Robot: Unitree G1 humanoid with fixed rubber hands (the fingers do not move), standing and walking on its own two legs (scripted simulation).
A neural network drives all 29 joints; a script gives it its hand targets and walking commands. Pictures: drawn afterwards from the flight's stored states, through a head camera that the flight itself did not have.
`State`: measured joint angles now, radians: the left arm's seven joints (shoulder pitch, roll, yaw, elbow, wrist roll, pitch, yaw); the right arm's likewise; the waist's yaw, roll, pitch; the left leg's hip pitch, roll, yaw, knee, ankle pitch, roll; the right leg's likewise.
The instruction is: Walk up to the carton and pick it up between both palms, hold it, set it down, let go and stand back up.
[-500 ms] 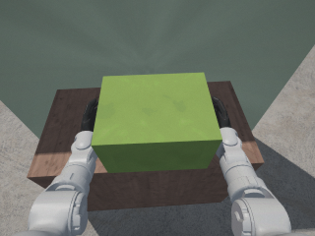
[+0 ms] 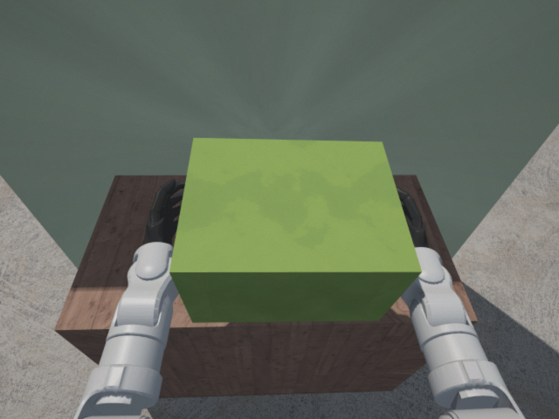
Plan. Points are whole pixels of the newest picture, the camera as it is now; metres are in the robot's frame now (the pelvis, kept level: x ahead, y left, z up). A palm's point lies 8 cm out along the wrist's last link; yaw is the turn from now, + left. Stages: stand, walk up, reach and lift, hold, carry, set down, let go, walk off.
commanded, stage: reach and lift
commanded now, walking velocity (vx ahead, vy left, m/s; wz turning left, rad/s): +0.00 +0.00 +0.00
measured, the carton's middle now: (288, 231) +0.35 -0.04 +0.08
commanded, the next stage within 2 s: hold in 1.54 s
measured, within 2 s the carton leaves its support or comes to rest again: neither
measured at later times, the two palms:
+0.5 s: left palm (147, 224) +0.34 +0.15 +0.13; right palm (420, 241) +0.30 -0.21 +0.10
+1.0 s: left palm (138, 216) +0.34 +0.16 +0.14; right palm (419, 232) +0.31 -0.20 +0.12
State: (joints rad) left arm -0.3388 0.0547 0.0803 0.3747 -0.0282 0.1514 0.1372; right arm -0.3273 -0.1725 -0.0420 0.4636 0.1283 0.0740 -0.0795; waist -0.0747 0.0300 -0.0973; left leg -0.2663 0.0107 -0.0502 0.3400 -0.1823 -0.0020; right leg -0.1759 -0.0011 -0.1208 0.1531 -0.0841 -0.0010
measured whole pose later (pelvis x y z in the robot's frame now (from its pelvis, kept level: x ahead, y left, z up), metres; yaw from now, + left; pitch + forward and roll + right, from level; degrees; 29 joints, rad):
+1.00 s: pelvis -0.02 +0.00 +0.00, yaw +0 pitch -2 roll -1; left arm -0.42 0.05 0.20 0.06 0.17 0.54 -0.02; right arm -0.40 -0.11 -0.08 0.34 0.10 0.25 -0.08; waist -0.10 -0.03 0.02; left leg -0.11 0.01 -0.05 0.31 -0.15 0.00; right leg -0.03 0.00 -0.12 0.14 -0.07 0.00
